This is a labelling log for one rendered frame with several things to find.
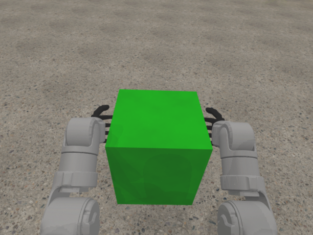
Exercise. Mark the right robot hand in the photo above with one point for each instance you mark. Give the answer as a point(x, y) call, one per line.
point(218, 117)

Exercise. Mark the carton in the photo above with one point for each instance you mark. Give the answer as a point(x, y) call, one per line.
point(157, 147)

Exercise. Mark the right robot upper arm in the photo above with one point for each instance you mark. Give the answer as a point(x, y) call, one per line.
point(245, 218)

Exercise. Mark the left robot hand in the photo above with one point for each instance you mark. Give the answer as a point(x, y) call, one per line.
point(97, 113)

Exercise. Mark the robot right forearm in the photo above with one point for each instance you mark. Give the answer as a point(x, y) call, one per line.
point(238, 153)

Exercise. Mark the left robot upper arm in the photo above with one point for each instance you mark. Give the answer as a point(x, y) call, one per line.
point(71, 216)

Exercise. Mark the robot left forearm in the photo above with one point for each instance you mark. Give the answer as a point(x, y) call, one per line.
point(77, 169)

